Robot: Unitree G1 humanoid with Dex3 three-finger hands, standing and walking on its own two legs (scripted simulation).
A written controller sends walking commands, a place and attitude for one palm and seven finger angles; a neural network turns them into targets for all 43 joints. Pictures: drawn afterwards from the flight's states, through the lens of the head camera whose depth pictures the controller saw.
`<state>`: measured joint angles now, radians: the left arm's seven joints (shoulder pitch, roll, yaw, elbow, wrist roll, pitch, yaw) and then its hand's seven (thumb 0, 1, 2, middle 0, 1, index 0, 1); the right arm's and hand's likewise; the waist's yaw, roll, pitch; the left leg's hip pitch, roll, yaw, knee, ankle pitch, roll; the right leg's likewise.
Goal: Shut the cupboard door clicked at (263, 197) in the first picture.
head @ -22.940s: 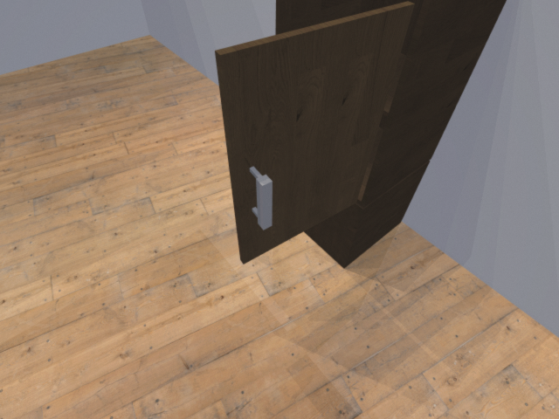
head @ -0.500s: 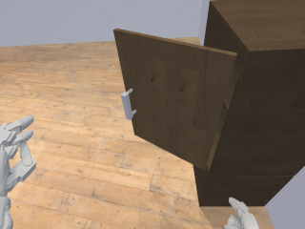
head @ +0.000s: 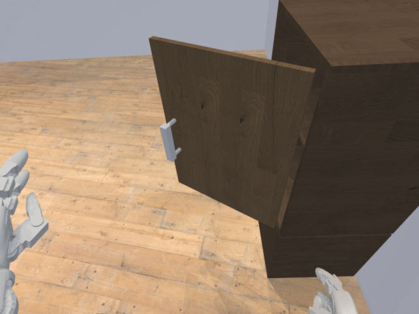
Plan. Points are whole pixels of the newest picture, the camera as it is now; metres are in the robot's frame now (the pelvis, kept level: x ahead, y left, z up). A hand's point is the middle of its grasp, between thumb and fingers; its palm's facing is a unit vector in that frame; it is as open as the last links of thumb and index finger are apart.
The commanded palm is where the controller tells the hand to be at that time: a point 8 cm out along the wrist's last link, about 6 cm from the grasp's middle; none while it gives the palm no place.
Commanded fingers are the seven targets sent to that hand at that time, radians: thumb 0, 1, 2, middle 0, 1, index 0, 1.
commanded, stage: step back with the hand held close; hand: left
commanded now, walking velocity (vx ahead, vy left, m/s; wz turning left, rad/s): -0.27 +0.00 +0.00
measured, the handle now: (172, 139) +0.65 +0.21 -0.08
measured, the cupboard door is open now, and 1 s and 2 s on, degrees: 57 57 57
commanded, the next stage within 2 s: stop stepping back and stand still in 1.66 s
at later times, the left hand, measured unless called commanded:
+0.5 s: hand (14, 243) +0.16 +0.30 +0.15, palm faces +0.42 -0.76 -0.49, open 7.4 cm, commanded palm +0.10 +0.33 +0.17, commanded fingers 0.00 0.90 0.90 -0.20 -0.30 -0.20 -0.30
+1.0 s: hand out of the picture +0.11 +0.30 +0.16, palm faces +0.46 -0.74 -0.49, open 7.4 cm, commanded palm +0.04 +0.33 +0.17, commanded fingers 0.00 0.90 0.90 -0.20 -0.30 -0.20 -0.30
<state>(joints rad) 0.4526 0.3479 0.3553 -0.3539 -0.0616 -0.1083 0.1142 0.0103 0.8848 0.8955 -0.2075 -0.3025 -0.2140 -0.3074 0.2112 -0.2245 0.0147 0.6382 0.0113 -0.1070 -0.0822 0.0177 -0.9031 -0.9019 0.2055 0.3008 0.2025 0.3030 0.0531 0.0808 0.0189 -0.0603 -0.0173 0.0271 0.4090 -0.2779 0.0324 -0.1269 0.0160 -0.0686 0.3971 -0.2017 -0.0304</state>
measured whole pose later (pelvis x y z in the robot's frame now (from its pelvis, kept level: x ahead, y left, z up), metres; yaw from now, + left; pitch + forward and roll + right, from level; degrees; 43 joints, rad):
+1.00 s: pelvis -0.09 +0.03 -0.02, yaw +2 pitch +1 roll -2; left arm 0.52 0.43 0.48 -0.50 0.00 -0.26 0.15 0.01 0.88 0.90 -0.21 -0.30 -0.22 -0.31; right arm 0.24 -0.23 -0.02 0.58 0.00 -0.06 -0.09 0.02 -0.90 -0.90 0.21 0.30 0.20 0.30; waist -0.03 0.01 0.00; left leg -0.45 -0.03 0.02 0.70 -0.27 0.08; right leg -0.44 0.04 0.03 0.70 -0.21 0.02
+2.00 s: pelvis -0.26 +0.03 -0.03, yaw -3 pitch -1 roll -3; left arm 0.58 0.48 0.45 -0.51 -0.05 -0.20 0.16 0.00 0.88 0.89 -0.21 -0.30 -0.22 -0.31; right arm 0.33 -0.23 0.00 0.65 0.00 -0.06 -0.11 0.02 -0.90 -0.90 0.21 0.30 0.21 0.30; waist -0.02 0.01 -0.14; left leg -0.50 0.02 -0.01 0.70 -0.24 -0.01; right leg -0.08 0.02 0.02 0.59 -0.49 0.02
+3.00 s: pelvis -0.33 +0.07 -0.02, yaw -1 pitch -1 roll +0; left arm 0.26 0.17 -0.02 0.78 0.02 0.08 0.01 0.00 0.91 0.90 -0.20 -0.30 -0.20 -0.30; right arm 0.20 -0.27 -0.01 0.87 -0.03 0.03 -0.01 0.01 -0.91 -0.90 0.20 0.30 0.20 0.30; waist -0.04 -0.02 0.03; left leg -0.35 0.03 0.04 0.62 -0.24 0.00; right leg -0.25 -0.01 -0.06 0.64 -0.37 -0.02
